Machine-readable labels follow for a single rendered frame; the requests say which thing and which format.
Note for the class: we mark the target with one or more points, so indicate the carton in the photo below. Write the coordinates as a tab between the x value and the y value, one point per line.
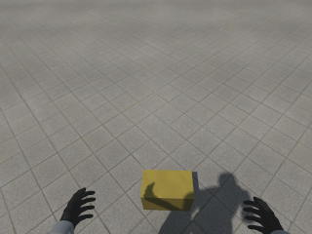
167	190

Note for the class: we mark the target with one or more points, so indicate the robot right hand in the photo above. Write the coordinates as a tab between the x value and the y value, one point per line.
267	217

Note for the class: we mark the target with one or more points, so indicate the left robot forearm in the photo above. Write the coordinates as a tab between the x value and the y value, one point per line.
62	227

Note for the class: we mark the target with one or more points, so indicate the robot left hand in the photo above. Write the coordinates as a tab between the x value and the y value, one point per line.
73	209

